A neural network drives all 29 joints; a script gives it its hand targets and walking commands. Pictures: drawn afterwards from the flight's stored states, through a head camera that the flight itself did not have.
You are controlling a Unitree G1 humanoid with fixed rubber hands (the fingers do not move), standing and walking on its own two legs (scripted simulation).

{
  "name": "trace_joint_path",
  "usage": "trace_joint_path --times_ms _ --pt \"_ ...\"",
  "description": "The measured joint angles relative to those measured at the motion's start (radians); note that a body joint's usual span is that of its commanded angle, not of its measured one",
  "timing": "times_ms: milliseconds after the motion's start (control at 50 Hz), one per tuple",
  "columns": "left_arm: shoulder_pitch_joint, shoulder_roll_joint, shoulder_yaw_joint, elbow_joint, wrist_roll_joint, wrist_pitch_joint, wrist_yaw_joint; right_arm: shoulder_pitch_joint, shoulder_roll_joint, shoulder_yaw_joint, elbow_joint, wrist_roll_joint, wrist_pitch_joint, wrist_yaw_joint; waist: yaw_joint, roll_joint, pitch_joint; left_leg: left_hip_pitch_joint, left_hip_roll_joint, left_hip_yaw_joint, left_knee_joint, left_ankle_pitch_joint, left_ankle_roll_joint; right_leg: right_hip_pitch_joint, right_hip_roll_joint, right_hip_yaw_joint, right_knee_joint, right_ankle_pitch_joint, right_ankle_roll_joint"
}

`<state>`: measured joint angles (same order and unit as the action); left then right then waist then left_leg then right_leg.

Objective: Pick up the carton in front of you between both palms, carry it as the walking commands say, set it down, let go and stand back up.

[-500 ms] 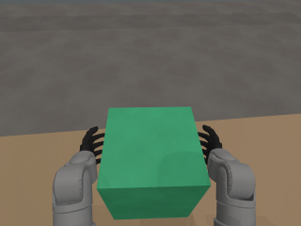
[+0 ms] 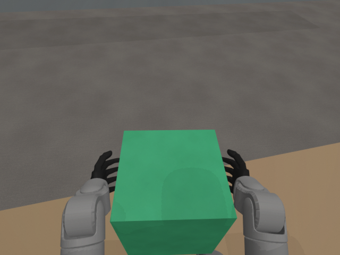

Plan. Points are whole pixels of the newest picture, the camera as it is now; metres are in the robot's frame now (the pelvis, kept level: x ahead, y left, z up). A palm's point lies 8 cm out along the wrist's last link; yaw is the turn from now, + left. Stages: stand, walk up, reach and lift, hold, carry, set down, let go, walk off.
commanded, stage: carry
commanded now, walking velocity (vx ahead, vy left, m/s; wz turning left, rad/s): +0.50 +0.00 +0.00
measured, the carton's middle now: (170, 195) +0.26 -0.01 +0.00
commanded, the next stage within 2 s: none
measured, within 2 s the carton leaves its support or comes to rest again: neither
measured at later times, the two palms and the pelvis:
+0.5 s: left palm (118, 67) +0.65 +0.14 +0.10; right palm (206, 65) +0.68 -0.16 +0.10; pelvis +0.32 -0.04 -0.01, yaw +3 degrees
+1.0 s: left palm (121, 40) +0.90 +0.16 +0.08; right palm (192, 40) +0.91 -0.14 +0.07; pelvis +0.53 -0.01 -0.02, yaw +3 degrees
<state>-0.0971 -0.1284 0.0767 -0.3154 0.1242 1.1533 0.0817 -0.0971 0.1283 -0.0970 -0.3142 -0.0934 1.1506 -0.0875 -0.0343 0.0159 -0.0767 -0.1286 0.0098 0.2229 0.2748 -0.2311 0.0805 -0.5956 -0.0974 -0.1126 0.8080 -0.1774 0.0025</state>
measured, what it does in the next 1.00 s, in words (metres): walks ahead: right foot, then left foot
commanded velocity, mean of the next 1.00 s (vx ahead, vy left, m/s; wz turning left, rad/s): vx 0.19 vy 0.00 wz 0.00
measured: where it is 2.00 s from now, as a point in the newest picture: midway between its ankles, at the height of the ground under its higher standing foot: (165, 205)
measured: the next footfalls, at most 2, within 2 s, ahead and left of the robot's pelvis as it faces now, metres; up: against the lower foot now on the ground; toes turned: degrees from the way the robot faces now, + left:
right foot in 0.22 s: +0.34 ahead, -0.10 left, +0.00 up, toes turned -8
left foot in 0.66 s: +0.60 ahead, +0.07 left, +0.00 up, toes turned +9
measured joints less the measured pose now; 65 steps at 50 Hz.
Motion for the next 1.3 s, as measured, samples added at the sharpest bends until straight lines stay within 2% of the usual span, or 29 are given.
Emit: trace_joint_path --times_ms 80,180,220,240,280,300,320,360,440,520,600,660,700,740,760,860,940,980,1000,1120,1300 --pt "0.0 0.0 0.003 -0.065 -0.01 0.017 0.011 -0.017 0.001 0.008 -0.045 0.005 0.015 -0.001 0.015 -0.008 -0.015 0.107 -0.004 -0.013 -0.028 -0.07 -0.024 -0.013 0.006 -0.033 -0.142 0.07 -0.004" --pt "-0.076 -0.005 0.039 -0.107 -0.027 0.06 0.021 -0.092 0.008 -0.011 -0.084 0.001 0.055 -0.003 0.023 -0.003 -0.015 0.215 0.003 -0.032 0.034 -0.215 -0.064 0.038 0.046 -0.09 -0.257 0.098 -0.048" --pt "-0.137 -0.005 0.051 -0.078 -0.031 0.07 0.022 -0.133 -0.001 -0.03 -0.084 -0.002 0.072 -0.006 0.034 0.009 -0.007 0.195 0.034 -0.031 0.216 -0.307 -0.074 0.095 0.073 -0.115 -0.282 0.085 -0.07" --pt "-0.172 -0.005 0.052 -0.046 -0.029 0.069 0.024 -0.159 -0.018 -0.039 -0.067 0.003 0.079 -0.007 0.048 0.023 0.001 0.133 0.058 -0.051 0.391 -0.284 -0.07 0.088 0.079 -0.123 -0.227 0.059 -0.089" --pt "-0.235 0.002 0.055 0.015 -0.03 0.079 0.038 -0.215 -0.05 -0.053 -0.017 0.016 0.096 -0.009 0.074 0.022 0.026 -0.042 0.041 -0.145 0.766 -0.241 -0.058 0.099 0.08 -0.123 -0.179 -0.005 -0.113" --pt "-0.259 0.01 0.058 0.039 -0.032 0.087 0.042 -0.243 -0.057 -0.06 0.01 0.018 0.105 -0.01 0.081 0.017 0.04 -0.127 0.03 -0.172 0.902 -0.218 -0.047 0.12 0.081 -0.121 -0.19 -0.018 -0.114" --pt "-0.277 0.02 0.064 0.059 -0.037 0.092 0.045 -0.271 -0.058 -0.065 0.037 0.017 0.111 -0.011 0.085 0.012 0.051 -0.203 0.026 -0.186 0.986 -0.191 -0.037 0.143 0.083 -0.117 -0.211 -0.022 -0.11" --pt "-0.311 0.04 0.079 0.096 -0.051 0.097 0.046 -0.321 -0.054 -0.073 0.084 0.01 0.118 -0.017 0.088 0.005 0.069 -0.33 0.035 -0.194 1.029 -0.134 -0.026 0.192 0.086 -0.109 -0.257 -0.032 -0.108" --pt "-0.402 0.075 0.105 0.191 -0.073 0.081 0.049 -0.413 -0.066 -0.08 0.177 -0.002 0.102 -0.026 0.088 -0.005 0.082 -0.507 0.063 -0.194 0.928 -0.06 -0.034 0.278 0.089 -0.091 -0.322 -0.065 -0.102" --pt "-0.506 0.104 0.117 0.301 -0.079 0.057 0.049 -0.504 -0.1 -0.091 0.272 0.006 0.08 -0.029 0.077 -0.008 0.087 -0.578 0.065 -0.175 0.713 0.011 -0.041 0.348 0.085 -0.073 -0.339 -0.123 -0.083" --pt "-0.595 0.121 0.123 0.384 -0.074 0.048 0.049 -0.586 -0.136 -0.106 0.353 0.028 0.071 -0.033 0.057 -0.007 0.097 -0.528 0.027 -0.123 0.424 0.156 -0.035 0.409 0.082 -0.066 -0.298 -0.219 -0.054" --pt "-0.637 0.138 0.133 0.419 -0.072 0.056 0.049 -0.641 -0.145 -0.113 0.415 0.036 0.064 -0.035 0.035 -0.008 0.108 -0.413 -0.006 -0.082 0.256 0.275 -0.012 0.427 0.075 -0.071 -0.16 -0.318 -0.03" --pt "-0.67 0.155 0.141 0.449 -0.078 0.053 0.049 -0.668 -0.138 -0.124 0.447 0.031 0.048 -0.037 0.016 -0.042 0.133 -0.409 -0.024 -0.077 0.316 0.137 0.011 0.36 0.069 -0.004 0.033 -0.338 -0.016" --pt "-0.679 0.155 0.152 0.461 -0.074 0.056 0.05 -0.675 -0.13 -0.135 0.465 0.029 0.042 -0.039 0.008 -0.047 0.161 -0.399 -0.025 -0.081 0.33 0.078 0.024 0.285 0.1 0.07 0.176 -0.395 -0.012" --pt "-0.676 0.149 0.157 0.455 -0.07 0.061 0.05 -0.67 -0.125 -0.141 0.46 0.029 0.044 -0.04 0.006 -0.044 0.174 -0.39 -0.022 -0.084 0.315 0.097 0.004 0.257 0.109 0.088 0.195 -0.403 -0.013" --pt "-0.644 0.107 0.179 0.335 -0.052 0.071 0.054 -0.625 -0.091 -0.17 0.336 0.032 0.046 -0.045 0.003 -0.027 0.234 -0.334 -0.027 -0.101 0.228 0.086 0.023 0.185 0.102 0.13 -0.012 -0.345 0.002" --pt "-0.61 0.075 0.186 0.219 -0.053 0.05 0.054 -0.586 -0.063 -0.18 0.211 0.034 0.03 -0.045 0.009 -0.025 0.25 -0.312 -0.036 -0.115 0.231 0.059 0.013 0.183 0.086 0.129 -0.188 -0.21 0.005" --pt "-0.593 0.065 0.187 0.187 -0.055 0.039 0.054 -0.575 -0.06 -0.178 0.181 0.037 0.025 -0.045 0.016 -0.021 0.239 -0.307 -0.04 -0.12 0.263 0.027 0.006 0.213 0.08 0.116 -0.269 -0.061 0.005" --pt "-0.584 0.061 0.185 0.182 -0.055 0.032 0.054 -0.572 -0.063 -0.174 0.179 0.039 0.023 -0.045 0.022 -0.01 0.229 -0.303 -0.036 -0.124 0.276 0.012 0.002 0.219 0.083 0.112 -0.265 -0.05 0.008" --pt "-0.564 0.073 0.177 0.272 -0.052 0.027 0.052 -0.578 -0.087 -0.153 0.284 0.034 0.032 -0.043 0.04 0.004 0.133 -0.287 -0.019 -0.128 0.311 -0.018 -0.017 0.22 0.09 0.083 -0.193 -0.113 -0.018" --pt "-0.575 0.113 0.15 0.402 -0.061 0.041 0.05 -0.591 -0.112 -0.128 0.418 0.031 0.04 -0.041 0.035 -0.014 0.047 -0.246 -0.004 -0.122 0.298 -0.037 -0.033 0.268 0.097 0.067 -0.219 -0.137 -0.023"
